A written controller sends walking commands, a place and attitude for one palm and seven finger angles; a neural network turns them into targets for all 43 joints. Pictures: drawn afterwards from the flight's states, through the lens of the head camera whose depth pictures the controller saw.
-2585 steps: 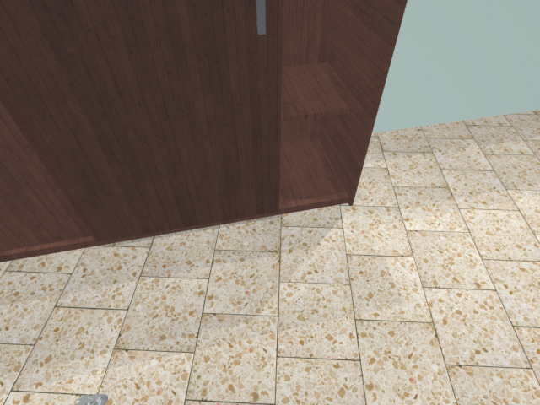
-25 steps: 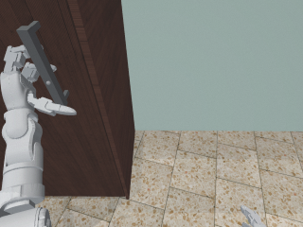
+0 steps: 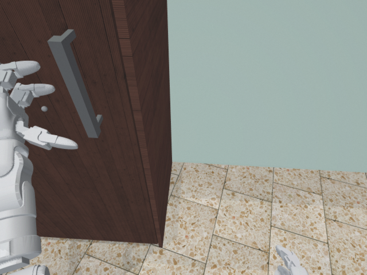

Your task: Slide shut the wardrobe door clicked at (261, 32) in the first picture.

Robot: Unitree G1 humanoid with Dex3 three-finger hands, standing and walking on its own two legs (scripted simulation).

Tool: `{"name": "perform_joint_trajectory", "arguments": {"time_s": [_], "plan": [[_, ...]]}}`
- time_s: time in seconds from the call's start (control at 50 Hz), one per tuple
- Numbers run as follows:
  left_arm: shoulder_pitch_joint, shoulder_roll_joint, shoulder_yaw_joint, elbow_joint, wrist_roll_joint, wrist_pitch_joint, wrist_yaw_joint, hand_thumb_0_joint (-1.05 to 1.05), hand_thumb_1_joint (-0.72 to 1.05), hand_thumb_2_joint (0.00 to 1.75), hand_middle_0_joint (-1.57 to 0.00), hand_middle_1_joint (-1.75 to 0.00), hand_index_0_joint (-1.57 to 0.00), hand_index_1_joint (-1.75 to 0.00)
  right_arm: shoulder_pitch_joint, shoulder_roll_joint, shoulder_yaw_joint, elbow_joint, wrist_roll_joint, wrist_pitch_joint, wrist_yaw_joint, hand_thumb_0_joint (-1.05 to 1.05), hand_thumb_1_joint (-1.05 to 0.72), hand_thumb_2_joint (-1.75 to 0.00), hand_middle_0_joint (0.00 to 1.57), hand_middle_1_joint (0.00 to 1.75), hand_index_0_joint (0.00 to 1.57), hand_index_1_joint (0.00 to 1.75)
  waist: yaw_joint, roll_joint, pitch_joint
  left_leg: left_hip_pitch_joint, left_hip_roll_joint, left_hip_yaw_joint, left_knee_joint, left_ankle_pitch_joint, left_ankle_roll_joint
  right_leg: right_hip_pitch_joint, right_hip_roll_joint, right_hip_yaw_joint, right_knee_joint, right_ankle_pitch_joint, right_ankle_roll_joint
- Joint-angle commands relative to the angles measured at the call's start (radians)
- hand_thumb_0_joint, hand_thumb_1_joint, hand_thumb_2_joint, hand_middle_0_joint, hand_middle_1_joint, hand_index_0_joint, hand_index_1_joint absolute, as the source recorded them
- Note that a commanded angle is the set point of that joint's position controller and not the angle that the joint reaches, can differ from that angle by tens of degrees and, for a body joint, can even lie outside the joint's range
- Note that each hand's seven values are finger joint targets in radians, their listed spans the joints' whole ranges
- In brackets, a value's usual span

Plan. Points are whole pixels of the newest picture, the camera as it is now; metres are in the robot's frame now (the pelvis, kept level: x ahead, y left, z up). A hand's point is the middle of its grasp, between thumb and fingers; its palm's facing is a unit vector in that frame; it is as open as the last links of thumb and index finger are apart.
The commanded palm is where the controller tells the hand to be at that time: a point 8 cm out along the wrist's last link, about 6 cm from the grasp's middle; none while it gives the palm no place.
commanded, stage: slip the hand off the handle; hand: left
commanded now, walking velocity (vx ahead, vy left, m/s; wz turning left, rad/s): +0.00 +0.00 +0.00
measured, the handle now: (83, 89) +0.37 +0.25 +0.23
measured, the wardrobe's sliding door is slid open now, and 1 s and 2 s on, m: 0.00 0.00 0.00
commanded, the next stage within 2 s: draw the hand back to the body in 0.74 s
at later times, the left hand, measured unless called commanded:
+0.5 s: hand (21, 136) +0.25 +0.29 +0.23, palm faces +0.42 -0.90 -0.08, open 14.7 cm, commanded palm +0.20 +0.32 +0.22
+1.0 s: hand (2, 165) +0.21 +0.31 +0.20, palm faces +0.33 -0.94 -0.08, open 14.7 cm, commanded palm +0.16 +0.33 +0.21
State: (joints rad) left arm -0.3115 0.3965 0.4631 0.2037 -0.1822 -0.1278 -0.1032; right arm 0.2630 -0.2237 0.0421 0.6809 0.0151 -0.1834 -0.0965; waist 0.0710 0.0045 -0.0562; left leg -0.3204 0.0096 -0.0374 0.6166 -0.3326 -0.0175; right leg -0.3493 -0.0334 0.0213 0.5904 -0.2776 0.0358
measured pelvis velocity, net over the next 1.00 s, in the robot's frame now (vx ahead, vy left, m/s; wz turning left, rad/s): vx -0.01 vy -0.01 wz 0.04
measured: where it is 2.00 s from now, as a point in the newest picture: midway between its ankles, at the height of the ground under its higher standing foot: outside the picture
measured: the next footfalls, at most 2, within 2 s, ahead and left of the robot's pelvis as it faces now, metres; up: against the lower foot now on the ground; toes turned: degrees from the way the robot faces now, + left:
none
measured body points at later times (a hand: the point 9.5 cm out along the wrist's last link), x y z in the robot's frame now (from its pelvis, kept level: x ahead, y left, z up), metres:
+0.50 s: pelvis +0.00 -0.02 +0.00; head -0.02 -0.03 +0.45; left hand +0.22 +0.34 +0.23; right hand +0.18 -0.24 -0.08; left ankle -0.01 +0.13 -0.73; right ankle +0.02 -0.15 -0.73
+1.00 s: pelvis -0.01 -0.01 +0.00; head -0.04 -0.02 +0.45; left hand +0.18 +0.36 +0.21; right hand +0.20 -0.22 -0.06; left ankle -0.01 +0.13 -0.73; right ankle +0.02 -0.15 -0.73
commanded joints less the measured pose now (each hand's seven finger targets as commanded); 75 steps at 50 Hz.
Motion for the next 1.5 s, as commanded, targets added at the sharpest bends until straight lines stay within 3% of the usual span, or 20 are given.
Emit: {"name": "perform_joint_trajectory", "arguments": {"time_s": [0.0,0.14,0.18,0.22,0.28,0.4,0.7,0.84,0.86,0.92,1.06,1.08,1.12,1.18,1.24,1.34,1.36,1.4,1.42,1.48], "plan": [[-0.446,0.312,0.081,-0.197,-0.031,-0.081,-0.033,0.00,-0.55,0.20,-0.25,-1.15,-0.25,-1.15,-0.063,-0.151,-0.053,-0.138,0.004,-0.052,-0.024,0.00,-0.90,-0.90,0.20,0.30,0.20,0.30,-0.029,0.122,-0.226,0.064,-0.011,0.021,-0.108,0.250,0.008,0.094,0.040,-0.049,-0.058,0.180,-0.069],[-0.233,0.261,0.091,-0.282,-0.063,-0.078,-0.044,0.00,-0.55,0.20,-0.25,-1.15,-0.25,-1.15,-0.077,-0.148,-0.055,-0.173,-0.002,-0.070,0.003,0.00,-0.90,-0.90,0.20,0.30,0.20,0.30,0.020,0.096,-0.232,0.058,-0.011,0.025,-0.102,0.313,0.003,0.142,0.039,-0.060,-0.034,0.244,-0.069],[-0.147,0.316,0.164,-0.279,-0.072,-0.062,-0.043,0.00,-0.55,0.20,-0.25,-1.15,-0.25,-1.15,-0.074,-0.156,-0.058,-0.173,-0.002,-0.066,0.003,0.00,-0.90,-0.90,0.20,0.30,0.20,0.30,0.034,0.063,-0.210,0.034,-0.011,0.035,-0.104,0.289,0.012,0.159,0.037,-0.058,-0.041,0.237,-0.068],[-0.147,0.255,0.117,-0.316,-0.085,-0.044,-0.051,0.00,-0.55,0.20,-0.25,-1.15,-0.25,-1.15,-0.094,-0.148,-0.053,-0.185,0.004,-0.066,0.003,0.00,-0.90,-0.90,0.20,0.30,0.20,0.30,0.020,0.060,-0.174,0.029,-0.013,0.036,-0.114,0.252,0.013,0.141,0.036,-0.061,-0.049,0.206,-0.066],[-0.122,0.292,0.160,-0.381,-0.099,-0.037,-0.051,0.00,-0.55,0.20,-0.25,-1.15,-0.25,-1.15,-0.098,-0.151,-0.054,-0.187,-0.001,-0.073,-0.006,0.00,-0.90,-0.90,0.20,0.30,0.20,0.30,0.023,0.060,-0.174,0.038,-0.017,0.041,-0.110,0.214,0.021,0.140,0.035,-0.052,-0.063,0.171,-0.063],[-0.078,0.247,0.117,-0.437,-0.109,-0.036,-0.061,0.00,-0.55,0.20,-0.25,-1.15,-0.25,-1.15,-0.118,-0.145,-0.047,-0.181,-0.002,-0.094,-0.019,0.00,-0.90,-0.90,0.20,0.30,0.20,0.30,0.006,0.065,-0.127,0.039,-0.025,0.043,-0.107,0.140,0.029,0.108,0.028,-0.044,-0.087,0.099,-0.056],[0.179,0.270,0.210,-0.516,-0.193,-0.002,-0.136,0.00,-0.55,0.20,-0.25,-1.15,-0.25,-1.15,-0.141,-0.145,-0.033,-0.192,-0.010,-0.138,-0.027,0.00,-0.90,-0.90,0.20,0.30,0.20,0.30,0.044,0.040,-0.092,0.021,-0.032,0.036,-0.085,0.151,0.033,0.146,0.017,-0.041,-0.082,0.113,-0.052],[0.039,0.267,0.177,-0.487,-0.202,0.006,-0.142,0.00,-0.55,0.20,-0.25,-1.15,-0.25,-1.15,-0.152,-0.152,-0.031,-0.168,-0.005,-0.154,-0.053,0.00,-0.90,-0.90,0.20,0.30,0.20,0.30,0.013,0.054,-0.022,0.009,-0.034,0.019,-0.081,0.049,0.030,0.069,0.016,-0.028,-0.117,-0.049,-0.050],[0.106,0.300,0.140,-0.376,-0.180,0.110,-0.192,0.00,-0.55,0.20,-0.25,-1.15,-0.25,-1.15,-0.152,-0.170,-0.026,-0.164,0.011,-0.151,-0.061,0.00,-0.90,-0.90,0.20,0.30,0.20,0.30,0.018,0.081,-0.053,0.019,-0.026,0.019,-0.105,0.036,0.036,0.111,0.015,-0.029,-0.114,-0.033,-0.055],[-0.018,0.292,0.093,-0.546,-0.183,0.223,-0.243,0.00,-0.55,0.20,-0.25,-1.15,-0.25,-1.15,-0.190,-0.159,-0.013,-0.214,0.026,-0.167,-0.070,0.00,-0.90,-0.90,0.20,0.30,0.20,0.30,0.022,0.138,-0.117,0.085,-0.030,0.008,-0.108,0.102,0.041,0.152,0.016,-0.041,-0.101,0.051,-0.057],[0.116,0.418,0.217,-0.544,-0.232,0.383,-0.370,0.00,-0.55,0.20,-0.25,-1.15,-0.25,-1.15,-0.180,-0.168,0.005,-0.240,0.036,-0.182,-0.032,0.00,-0.90,-0.90,0.20,0.30,0.20,0.30,0.047,0.079,-0.140,0.111,-0.023,-0.003,-0.122,0.241,0.048,0.222,0.045,-0.074,-0.083,0.214,-0.067],[0.146,0.446,0.265,-0.557,-0.243,0.386,-0.367,0.00,-0.55,0.20,-0.25,-1.15,-0.25,-1.15,-0.186,-0.165,0.004,-0.248,0.034,-0.180,-0.021,0.00,-0.90,-0.90,0.20,0.30,0.20,0.30,0.065,0.108,-0.146,0.109,-0.027,0.004,-0.118,0.260,0.045,0.237,0.050,-0.071,-0.088,0.221,-0.070],[0.183,0.364,0.228,-0.538,-0.263,0.392,-0.351,0.00,-0.55,0.20,-0.25,-1.15,-0.25,-1.15,-0.184,-0.152,0.011,-0.253,0.040,-0.172,-0.004,0.00,-0.90,-0.90,0.20,0.30,0.20,0.30,0.050,0.078,-0.069,0.089,-0.019,0.006,-0.134,0.233,0.035,0.191,0.053,-0.084,-0.099,0.186,-0.066],[0.223,0.339,0.230,-0.552,-0.265,0.414,-0.320,0.00,-0.55,0.20,-0.25,-1.15,-0.25,-1.15,-0.188,-0.158,0.001,-0.262,0.045,-0.162,0.007,0.00,-0.90,-0.90,0.20,0.30,0.20,0.30,0.057,0.097,-0.065,0.099,-0.020,0.014,-0.138,0.225,0.032,0.180,0.056,-0.083,-0.108,0.166,-0.066],[0.170,0.281,0.140,-0.539,-0.242,0.446,-0.310,0.00,-0.55,0.20,-0.25,-1.15,-0.25,-1.15,-0.182,-0.160,0.002,-0.258,0.052,-0.150,0.002,0.00,-0.90,-0.90,0.20,0.30,0.20,0.30,0.024,0.096,-0.001,0.093,-0.014,0.007,-0.155,0.139,0.031,0.118,0.052,-0.078,-0.128,0.073,-0.057],[0.148,0.284,0.112,-0.712,-0.205,0.413,-0.295,0.00,-0.37,0.29,-0.24,-1.04,-0.24,-1.04,-0.190,-0.152,0.000,-0.271,0.042,-0.172,-0.005,0.00,-0.90,-0.90,0.20,0.30,0.20,0.30,0.028,0.130,-0.090,0.140,-0.017,0.000,-0.152,0.151,0.036,0.159,0.049,-0.076,-0.115,0.079,-0.060],[0.100,0.370,0.132,-0.881,-0.027,0.236,-0.080,0.00,-0.33,0.31,-0.24,-1.02,-0.24,-1.02,-0.168,-0.132,-0.028,-0.272,-0.019,-0.189,0.017,0.00,-0.90,-0.90,0.20,0.30,0.20,0.30,0.036,0.095,0.007,0.061,-0.033,0.020,-0.152,0.156,0.023,0.149,0.060,-0.051,-0.170,0.069,-0.049],[0.320,0.234,0.094,-0.699,0.001,0.153,0.065,0.00,-0.26,0.34,-0.24,-0.98,-0.24,-0.98,-0.158,-0.131,-0.026,-0.207,-0.023,-0.187,0.017,0.00,-0.90,-0.90,0.20,0.30,0.20,0.30,0.015,0.026,0.089,0.027,-0.009,0.032,-0.169,0.036,0.013,0.118,0.046,-0.061,-0.192,-0.032,-0.056],[0.360,0.191,0.060,-0.711,0.020,0.119,0.097,0.00,-0.22,0.36,-0.24,-0.96,-0.24,-0.96,-0.154,-0.124,-0.029,-0.200,-0.019,-0.177,0.020,0.00,-0.90,-0.90,0.20,0.30,0.20,0.30,0.010,0.068,0.084,0.033,-0.005,0.034,-0.180,0.011,0.014,0.134,0.035,-0.057,-0.182,-0.041,-0.055],[0.415,0.204,0.068,-0.740,0.058,0.047,0.161,0.00,-0.12,0.41,-0.24,-0.89,-0.24,-0.89,-0.150,-0.118,-0.041,-0.188,-0.023,-0.158,0.010,0.00,-0.90,-0.90,0.20,0.30,0.20,0.30,0.020,0.134,0.017,0.069,-0.007,0.053,-0.192,0.029,0.021,0.190,0.023,-0.045,-0.178,-0.010,-0.053]]}}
